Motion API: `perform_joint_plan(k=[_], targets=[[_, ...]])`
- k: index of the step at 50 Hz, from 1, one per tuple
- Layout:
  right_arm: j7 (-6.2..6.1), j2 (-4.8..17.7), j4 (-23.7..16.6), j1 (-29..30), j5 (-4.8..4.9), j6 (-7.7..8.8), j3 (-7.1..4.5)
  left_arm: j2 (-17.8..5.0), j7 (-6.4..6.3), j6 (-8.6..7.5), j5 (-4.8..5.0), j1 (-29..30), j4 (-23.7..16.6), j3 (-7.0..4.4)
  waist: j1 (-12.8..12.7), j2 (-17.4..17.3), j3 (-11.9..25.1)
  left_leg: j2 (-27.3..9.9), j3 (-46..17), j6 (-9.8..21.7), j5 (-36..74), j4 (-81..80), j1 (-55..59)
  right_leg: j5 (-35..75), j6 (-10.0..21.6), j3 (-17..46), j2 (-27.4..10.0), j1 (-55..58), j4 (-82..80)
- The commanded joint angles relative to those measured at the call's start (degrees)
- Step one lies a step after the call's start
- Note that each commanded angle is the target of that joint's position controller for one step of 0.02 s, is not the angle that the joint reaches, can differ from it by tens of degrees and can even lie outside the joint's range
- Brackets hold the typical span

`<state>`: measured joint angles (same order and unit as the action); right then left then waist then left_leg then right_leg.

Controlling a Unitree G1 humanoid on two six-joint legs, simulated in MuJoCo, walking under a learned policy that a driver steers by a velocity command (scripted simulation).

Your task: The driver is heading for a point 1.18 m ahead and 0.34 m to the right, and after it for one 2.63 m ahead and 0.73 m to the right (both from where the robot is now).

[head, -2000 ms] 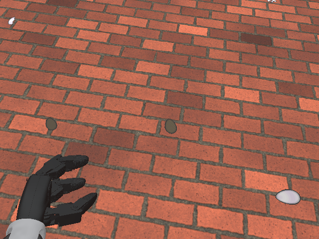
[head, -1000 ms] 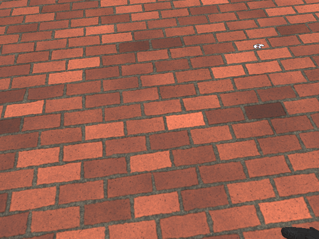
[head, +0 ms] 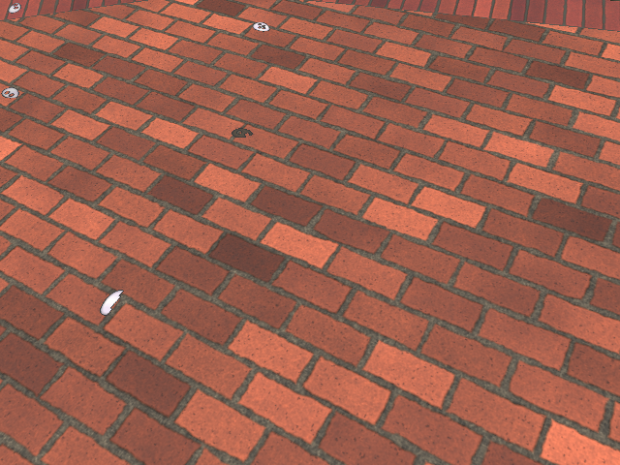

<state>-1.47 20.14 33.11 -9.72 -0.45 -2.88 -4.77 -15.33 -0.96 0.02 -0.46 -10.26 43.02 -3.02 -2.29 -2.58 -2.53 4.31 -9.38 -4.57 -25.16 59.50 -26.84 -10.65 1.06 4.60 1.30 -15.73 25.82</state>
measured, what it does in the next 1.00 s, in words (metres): walks ahead, turning right: left foot, then right foot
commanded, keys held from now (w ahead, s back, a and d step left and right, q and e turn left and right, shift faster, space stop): e+shift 0.48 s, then w+e+shift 0.12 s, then w+q+shift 0.40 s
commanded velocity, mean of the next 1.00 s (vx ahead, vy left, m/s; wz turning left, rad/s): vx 0.31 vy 0.00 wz -0.34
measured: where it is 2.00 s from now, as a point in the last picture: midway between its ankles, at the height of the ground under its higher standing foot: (464, 275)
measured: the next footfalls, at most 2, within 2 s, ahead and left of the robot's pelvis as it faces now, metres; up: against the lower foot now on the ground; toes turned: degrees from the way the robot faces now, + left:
left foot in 0.18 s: +0.02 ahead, +0.13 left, +0.00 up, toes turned -13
right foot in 0.56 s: +0.00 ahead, -0.15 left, +0.00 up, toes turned -31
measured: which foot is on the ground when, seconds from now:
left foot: up 0.00-0.16, down 0.18-0.56, up 0.58-1.00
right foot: down 0.00-0.18, up 0.20-0.54, down 0.56-1.00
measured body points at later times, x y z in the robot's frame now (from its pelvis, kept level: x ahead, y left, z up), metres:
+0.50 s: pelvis +0.00 -0.01 -0.01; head +0.05 -0.03 +0.44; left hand +0.25 +0.20 -0.10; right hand +0.04 -0.33 -0.11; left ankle -0.02 +0.14 -0.74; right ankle -0.01 -0.13 -0.72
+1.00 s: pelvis +0.19 -0.15 -0.02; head +0.20 -0.17 +0.43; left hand +0.33 +0.09 -0.13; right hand +0.23 -0.46 -0.12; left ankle +0.47 -0.12 -0.68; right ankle -0.03 -0.13 -0.74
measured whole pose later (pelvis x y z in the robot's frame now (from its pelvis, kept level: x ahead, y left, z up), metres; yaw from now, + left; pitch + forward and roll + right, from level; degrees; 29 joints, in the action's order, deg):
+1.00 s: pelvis +0.19 -0.15 -0.02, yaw -23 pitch +1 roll +1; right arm 4.3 17.1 41.5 -10.7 2.5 4.1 -3.1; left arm -16.1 -0.4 -5.6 -1.0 -23.1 43.7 -1.6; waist -3.0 -0.4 -0.5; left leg -2.0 2.2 2.0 10.8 40.0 -45.1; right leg -22.9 2.2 -8.5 2.2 15.0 6.1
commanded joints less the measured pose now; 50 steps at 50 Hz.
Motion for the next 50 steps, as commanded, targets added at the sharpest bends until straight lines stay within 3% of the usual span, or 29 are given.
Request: perform_joint_plan(k=[1, 2, 3, 6, 8, 9, 10, 11, 12, 14, 15, 19, 22, 24, 26, 27, 28, 29, 30, 31, 32, 33, 34, 36, 40, 43, 47, 49, 50], targets=[[-0.16, -0.5, -4.2, 1.8, -0.4, 1.29, 0.73, -9.4, 0.61, 0.19, 1.03, 3.6, -4.0, -1.69, 1.3, 14.3, 3.6, -1.8, 7.0, -1.8, -2.0, -15.3, 4.2, 10.4, 9.1, 12.7, -7.2, 5.2, -6.9], [-0.36, 1.1, -4.2, 2.8, 0.4, 1.45, 0.15, -12.6, 0.58, 0.6, 1.08, 1.2, -3.8, -2.79, 0.0, 15.5, 3.5, -0.7, 7.3, -2.0, -3.0, -18.1, 4.5, 11.4, 9.8, 15.5, -8.2, 6.9, -6.2], [-0.52, 2.2, -3.8, 2.7, 1.12, 1.62, -0.26, -13.8, 0.53, 0.79, 1.12, -0.3, -3.8, -3.26, -0.5, 15.5, 4.3, -0.1, 6.3, -1.8, -2.2, -21.0, 5.0, 12.4, 10.3, 18.4, -9.4, 8.9, -5.8], [-0.78, 2.3, -1.9, 0.0, 1.73, 2.34, -0.55, -13.0, 0.22, 0.88, 2.55, 0.5, -4.3, -3.66, 1.5, 14.9, 6.0, 0.4, 4.1, 0.5, 3.7, -32.6, 8.6, 16.4, 10.1, 24.6, -10.1, 11.8, -4.7], [-0.47, 3.0, 0.5, -4.3, 1.64, 3.01, -1.07, -11.6, -0.53, 1.27, 3.69, 2.0, -4.9, -3.74, 3.6, 13.4, 8.6, -1.5, 4.3, 3.0, 13.9, -42.3, 20.0, 14.8, 7.0, 23.3, -7.6, 6.0, -2.6], [-0.58, 4.7, 1.0, -6.1, 1.0, 2.97, -1.62, -9.5, -0.83, 1.34, 3.53, 1.5, -5.2, -3.35, 3.7, 9.7, 10.9, -7.4, 1.6, 5.3, 18.5, -41.4, 28.6, 7.3, 4.2, 20.1, -5.2, -1.5, 1.7], [-0.59, 9.3, 1.1, -4.4, -0.76, 2.32, -2.73, -6.2, -0.59, 0.85, 2.92, 1.2, -6.9, -2.65, 1.7, -7.4, 8.5, -18.6, -8.7, 12.1, 33.0, -39.8, 31.3, -8.5, 0.4, 8.7, 2.3, -14.9, 11.3], [-0.32, 6.8, -0.1, -0.9, -2.49, 2.35, -2.38, -9.3, -0.34, 0.42, 2.53, -0.5, -6.3, -3.68, 2.0, -11.7, 7.6, -26.8, -13.0, 18.6, 44.2, -40.2, 28.4, -24.0, -2.6, 2.8, 3.0, -20.0, 23.0], [-0.5, 3.6, -1.2, 1.5, -2.44, 2.65, -1.32, -12.2, -0.04, 0.5, 2.29, -1.4, -5.4, -4.82, 1.5, -7.3, 6.7, -26.7, -9.8, 19.1, 47.6, -40.0, 26.6, -23.4, -4.1, 2.5, 0.1, -20.2, 33.0], [-1.08, 1.2, -1.6, 5.8, -0.51, 3.14, -0.65, -10.5, -0.1, 2.13, 2.22, -3.3, -4.1, -4.94, -0.2, -5.2, 4.7, -20.6, -0.7, 15.1, 46.0, -38.4, 26.0, -16.8, -6.3, 1.2, -1.6, -22.3, 39.3], [-1.27, 1.3, -1.2, 5.7, 0.23, 3.27, -0.67, -8.9, 0.15, 2.67, 2.07, -2.6, -4.7, -4.39, 0.4, -5.9, 3.6, -19.6, 2.0, 14.6, 47.5, -38.2, 26.1, -14.0, -7.2, 0.1, -2.8, -23.9, 39.5], [-1.59, 3.7, 0.6, 1.6, -0.35, 2.24, -1.72, -5.8, 2.08, 2.56, 2.42, 3.7, -9.5, -2.56, 4.5, -6.0, 3.4, -19.3, 7.3, 16.0, 44.7, -38.8, 27.5, -9.1, -8.1, -4.8, -5.1, -22.8, 29.9], [-0.79, 6.8, 0.9, 2.1, 0.28, 2.03, -2.76, -6.3, 3.27, 2.64, 2.12, 3.9, -11.6, -2.45, 4.4, -6.2, 4.4, -21.1, 10.3, 15.5, 44.3, -38.1, 25.0, -8.4, -6.0, -7.8, -5.1, -15.6, 21.8], [0.17, 7.6, 1.2, 2.6, 1.47, 2.69, -3.2, -7.8, 3.53, 3.38, 2.11, 2.8, -12.1, -3.13, 3.7, -6.6, 4.6, -21.9, 12.2, 14.2, 43.8, -35.9, 23.8, -7.6, -4.2, -9.8, -4.0, -11.3, 17.2], [1.03, 8.2, 2.2, 1.2, 2.71, 3.9, -3.63, -8.2, 3.53, 4.2, 2.74, 1.4, -12.4, -3.57, 2.8, -6.0, 6.2, -23.5, 12.4, 12.6, 26.0, -35.8, 21.3, -8.3, -1.5, -11.3, -2.9, -4.7, 13.4], [1.27, 7.7, 2.6, 1.5, 3.0, 4.48, -3.57, -8.8, 3.35, 4.12, 3.05, -2.0, -11.4, -4.13, 0.6, -4.7, 6.8, -22.4, 14.3, 11.1, 14.6, -33.2, 17.3, -8.2, 0.5, -12.1, -1.5, 2.1, 10.0], [1.54, 5.1, 2.7, 1.5, 2.27, 4.93, -2.82, -11.2, 2.82, 3.78, 3.44, -9.5, -8.5, -5.58, -2.6, -0.3, 8.6, -19.7, 17.3, 9.1, 7.7, -24.1, 9.3, -10.3, 3.5, -11.0, 0.1, 14.3, 8.0], [1.77, 0.3, 0.7, 5.0, 0.57, 5.36, -1.05, -17.0, 1.89, 2.95, 4.04, -20.0, -6.0, -7.6, -7.1, 14.1, 8.5, -12.8, 22.1, 4.9, -2.6, -0.7, -7.0, -18.3, 10.6, 8.0, -8.9, 26.5, -0.4], [1.43, -1.7, -5.3, 10.4, 0.67, 7.01, -0.08, -22.3, 2.54, -0.16, 2.36, -19.8, -8.4, -7.53, -6.3, 22.1, 10.2, -1.4, 9.3, 3.3, -11.9, 13.6, -29.3, -42.6, 23.2, 47.4, -21.1, 31.3, -15.0], [2.24, 4.1, -4.9, 13.3, 3.0, 8.93, -1.1, -15.6, 2.72, -2.28, 1.87, -17.8, -8.5, -5.51, -7.6, 13.0, 6.5, -6.0, 3.3, 5.3, -7.0, 16.6, -33.4, -46.5, 21.9, 44.5, -23.8, 29.7, -18.5], [2.93, 5.4, -3.7, 11.1, 3.67, 9.88, -1.45, -11.8, 2.39, -3.37, 1.49, -15.2, -8.3, -3.83, -4.9, 12.3, 3.4, -8.0, 4.0, 7.1, -1.8, 14.4, -31.9, -40.8, 19.2, 38.2, -22.8, 25.4, -17.2], [2.99, 5.0, -1.2, 7.1, 2.54, 10.1, -1.4, -9.5, 2.12, -3.8, 1.46, -12.0, -8.9, -2.83, -2.2, 7.9, 1.8, -10.6, 4.7, 7.3, 3.4, 10.5, -28.1, -32.5, 16.3, 30.3, -20.4, 20.9, -15.4], [2.95, 4.8, 0.3, 5.3, 1.19, 9.93, -1.53, -8.4, 1.75, -3.75, 1.21, -8.6, -9.0, -2.19, -0.2, 7.8, 0.4, -12.1, 5.0, 6.9, 8.3, 5.9, -24.1, -25.3, 13.9, 23.1, -17.5, 16.4, -14.8], [3.41, 3.5, 2.6, 2.8, 1.58, 8.7, -1.15, -9.2, 1.13, -4.19, -0.11, -7.1, -9.2, -1.84, 0.6, 9.5, -0.4, -12.3, 7.2, 5.5, 17.1, 4.7, -20.7, -19.5, 11.4, 14.7, -14.0, 12.5, -17.3], [2.94, 1.8, 3.5, 3.6, 2.46, 6.84, -0.12, -9.2, 0.89, -5.59, -0.47, -11.5, -6.4, -1.45, -0.9, 6.8, -3.5, -10.5, 5.3, 3.3, 27.3, 0.5, -25.4, -8.8, 8.7, 3.1, -13.3, 12.5, -20.5], [3.29, 1.9, 3.3, 5.1, 2.77, 7.12, 0.06, -9.0, 0.81, -6.5, -0.84, -11.6, -4.9, -1.07, -1.4, 7.5, -5.3, -7.7, 5.9, 3.3, 34.5, -6.6, -22.9, -3.1, 6.1, -5.4, -12.2, 11.1, -23.3], [5.43, 0.5, 2.9, 8.0, 3.03, 8.15, 1.07, -8.5, 0.59, -6.79, -0.5, -12.5, -2.4, -0.72, -2.6, 5.5, -7.8, -7.0, 10.5, 5.7, 38.8, -16.7, -19.0, 7.7, 2.9, -12.8, -12.1, 14.6, -24.6], [6.74, -0.6, 1.7, 10.4, 3.15, 8.62, 1.74, -9.2, 0.19, -6.09, -0.4, -13.1, -1.3, -0.7, -2.9, 5.5, -8.4, -5.5, 14.1, 7.7, 36.6, -22.2, -16.8, 21.8, 1.6, -15.3, -12.6, 18.5, -22.4], [7.11, -0.6, 0.9, 11.1, 3.18, 8.73, 1.79, -10.4, -0.3, -5.65, -0.6, -13.6, -0.9, -0.88, -2.5, 7.0, -7.1, -3.6, 16.6, 8.8, 34.4, -23.5, -14.6, 37.5, 1.0, -16.1, -13.1, 21.3, -19.3]])
Over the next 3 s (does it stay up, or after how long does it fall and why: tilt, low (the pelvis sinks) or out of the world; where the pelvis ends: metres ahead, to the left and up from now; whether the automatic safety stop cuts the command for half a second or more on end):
stays up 1.36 -0.20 0.00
